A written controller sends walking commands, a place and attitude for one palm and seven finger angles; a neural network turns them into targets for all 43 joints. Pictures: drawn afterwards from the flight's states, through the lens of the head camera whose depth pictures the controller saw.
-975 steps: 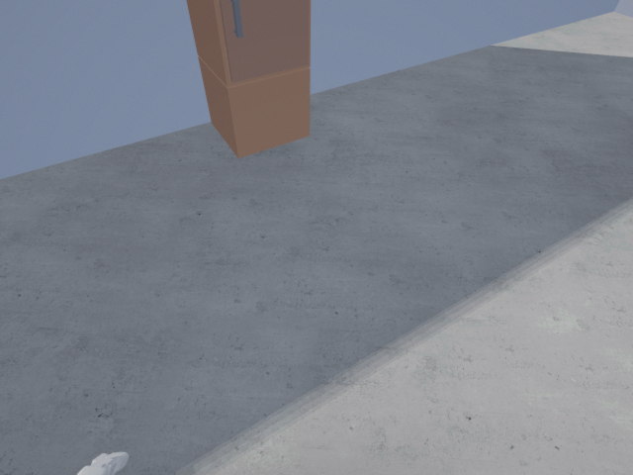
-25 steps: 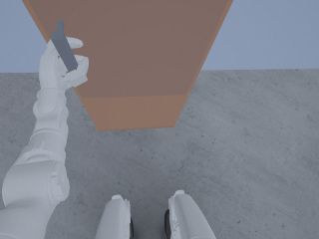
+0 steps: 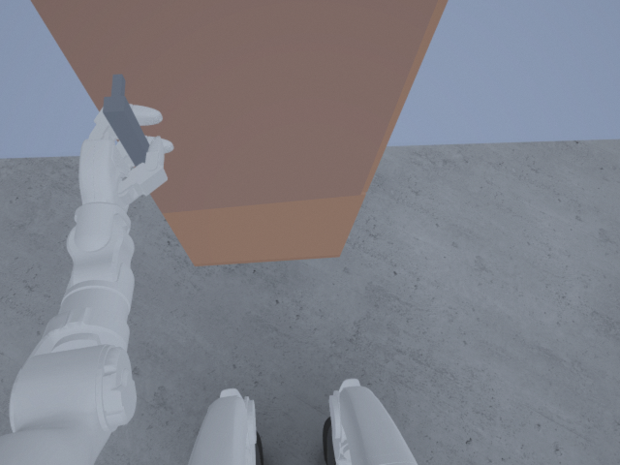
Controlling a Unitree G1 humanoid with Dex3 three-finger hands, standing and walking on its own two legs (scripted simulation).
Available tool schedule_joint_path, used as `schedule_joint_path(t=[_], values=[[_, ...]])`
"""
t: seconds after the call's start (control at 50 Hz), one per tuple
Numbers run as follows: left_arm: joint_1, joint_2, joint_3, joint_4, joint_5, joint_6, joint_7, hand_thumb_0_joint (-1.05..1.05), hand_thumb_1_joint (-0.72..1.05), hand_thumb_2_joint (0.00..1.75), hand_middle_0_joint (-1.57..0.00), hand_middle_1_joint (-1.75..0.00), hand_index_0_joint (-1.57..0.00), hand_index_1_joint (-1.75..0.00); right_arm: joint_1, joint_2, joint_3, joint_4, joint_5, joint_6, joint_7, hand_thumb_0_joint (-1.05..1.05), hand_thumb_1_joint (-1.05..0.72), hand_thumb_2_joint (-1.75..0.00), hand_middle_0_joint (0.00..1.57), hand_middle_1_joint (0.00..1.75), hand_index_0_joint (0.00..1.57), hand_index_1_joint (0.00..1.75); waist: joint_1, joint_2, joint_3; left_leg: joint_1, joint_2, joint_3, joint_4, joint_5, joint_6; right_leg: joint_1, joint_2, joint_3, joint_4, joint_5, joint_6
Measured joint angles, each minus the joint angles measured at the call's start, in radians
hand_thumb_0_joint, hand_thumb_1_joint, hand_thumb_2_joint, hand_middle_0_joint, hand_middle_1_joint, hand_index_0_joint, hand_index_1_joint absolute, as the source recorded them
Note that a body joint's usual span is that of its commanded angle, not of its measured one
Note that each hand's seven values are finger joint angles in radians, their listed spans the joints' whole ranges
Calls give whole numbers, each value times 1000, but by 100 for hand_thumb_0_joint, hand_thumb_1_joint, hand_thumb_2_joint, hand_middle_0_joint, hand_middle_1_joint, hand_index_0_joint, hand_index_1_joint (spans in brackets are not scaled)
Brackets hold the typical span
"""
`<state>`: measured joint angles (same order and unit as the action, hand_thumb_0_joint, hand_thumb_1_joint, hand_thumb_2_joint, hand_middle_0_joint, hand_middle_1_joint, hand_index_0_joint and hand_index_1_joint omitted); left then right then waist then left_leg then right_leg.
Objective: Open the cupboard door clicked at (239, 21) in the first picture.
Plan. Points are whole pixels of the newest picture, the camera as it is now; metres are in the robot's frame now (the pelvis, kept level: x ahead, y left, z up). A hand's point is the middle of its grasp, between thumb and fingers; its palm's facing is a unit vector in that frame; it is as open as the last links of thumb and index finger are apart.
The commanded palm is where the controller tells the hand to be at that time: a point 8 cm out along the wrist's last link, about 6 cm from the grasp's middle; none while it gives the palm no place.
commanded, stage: pull the door open along its arc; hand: left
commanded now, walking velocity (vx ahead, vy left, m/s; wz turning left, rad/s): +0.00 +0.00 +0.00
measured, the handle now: (136, 130) +0.53 +0.20 +0.04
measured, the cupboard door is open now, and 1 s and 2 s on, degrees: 3 42 43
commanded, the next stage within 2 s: open thumb and fingers to let go in 0.78 s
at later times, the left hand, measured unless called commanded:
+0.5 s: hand (220, 289) +0.32 +0.09 +0.03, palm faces +0.33 -0.94 +0.06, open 6.3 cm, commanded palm +0.25 +0.16 +0.03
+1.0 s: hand (269, 319) +0.28 +0.03 +0.03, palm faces +0.43 -0.90 -0.04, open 6.2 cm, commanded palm +0.23 +0.07 +0.03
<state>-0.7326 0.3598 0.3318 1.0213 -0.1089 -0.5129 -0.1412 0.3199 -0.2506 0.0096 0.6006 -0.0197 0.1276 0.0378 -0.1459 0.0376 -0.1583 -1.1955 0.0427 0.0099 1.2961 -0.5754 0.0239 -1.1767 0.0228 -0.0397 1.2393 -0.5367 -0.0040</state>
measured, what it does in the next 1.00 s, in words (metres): shifts its weight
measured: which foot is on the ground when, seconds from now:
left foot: down 0.00-1.00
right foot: down 0.00-1.00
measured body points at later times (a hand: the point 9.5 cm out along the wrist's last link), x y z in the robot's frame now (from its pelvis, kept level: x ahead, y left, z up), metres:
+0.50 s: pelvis +0.01 -0.02 +0.01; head +0.10 -0.01 +0.45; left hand +0.30 +0.13 +0.03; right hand +0.20 -0.23 -0.09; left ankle +0.01 +0.10 -0.62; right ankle +0.02 -0.12 -0.62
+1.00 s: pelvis +0.00 -0.06 +0.01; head +0.09 -0.08 +0.45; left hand +0.26 +0.08 +0.04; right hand +0.20 -0.28 -0.11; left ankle +0.01 +0.10 -0.62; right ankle +0.02 -0.12 -0.62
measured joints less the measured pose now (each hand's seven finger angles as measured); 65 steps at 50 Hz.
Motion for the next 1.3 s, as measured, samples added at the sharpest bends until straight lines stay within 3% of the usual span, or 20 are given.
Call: schedule_joint_path(t=[0.12,0.22,0.3,0.38,0.52,0.6,0.84,1.04,1.16,1.3], values=[[190,-69,-47,-181,-39,13,-8,1,74,75,-36,-135,-35,-135,4,7,-9,-22,19,-3,8,1,-90,-90,20,29,21,30,28,-4,-13,61,1,15,-46,7,-1,50,2,15,-35,6,-1],[413,-149,-133,-385,-65,18,6,1,71,73,-34,-134,-35,-135,-8,14,-17,-50,29,-21,15,1,-90,-90,20,29,21,30,58,-12,-24,125,0,23,-86,11,-3,108,2,23,-67,8,-1],[567,-274,-216,-536,-52,15,164,2,69,72,-33,-132,-36,-134,-42,24,-24,-71,16,-47,22,1,-91,-90,20,29,20,30,83,-21,-30,160,-3,25,-103,13,-7,141,-1,25,-77,6,-3],[682,-367,-297,-635,18,6,317,3,68,71,-33,-131,-37,-132,-91,42,-23,-93,-7,-61,32,1,-91,-90,20,29,20,30,101,-36,-37,175,-8,24,-97,9,-14,151,-6,25,-57,-7,-9],[757,-436,-408,-692,157,9,557,3,66,71,-34,-128,-36,-131,-168,78,-15,-102,-39,-80,36,1,-91,-90,20,29,20,30,128,-43,-43,169,-16,3,-63,3,-34,145,-14,3,-5,-33,-30],[788,-461,-439,-711,201,33,635,3,66,72,-34,-127,-35,-131,-177,99,-7,-86,-50,-99,27,1,-91,-90,20,29,20,30,136,-39,-50,173,-17,-13,-62,4,-48,151,-15,-12,4,-41,-45],[952,-456,-552,-807,231,68,675,3,67,73,-29,-128,-35,-134,-119,81,-7,-37,-59,-172,-2,1,-90,-90,20,30,21,30,125,-18,-53,217,-23,-50,-110,25,-82,197,-20,-49,-21,-48,-80],[852,-464,-531,-758,236,35,708,1,63,77,-34,-131,-35,-133,-151,43,-39,3,-62,-210,-25,2,-90,-90,20,29,20,30,137,-20,-39,148,-36,-68,-64,28,-89,131,-33,-67,37,-60,-94],[846,-466,-523,-749,207,60,678,1,42,69,-35,-130,-37,-130,-152,53,-36,-4,-54,-199,-30,2,-91,-90,20,29,20,30,142,-17,-40,159,-41,-64,-76,39,-83,140,-37,-62,28,-51,-90],[832,-466,-530,-719,209,52,681,1,1,52,-33,-125,-36,-126,-151,63,-25,-11,-54,-201,-28,2,-90,-90,20,29,20,30,139,-15,-40,164,-40,-60,-73,40,-78,149,-36,-58,20,-41,-80]])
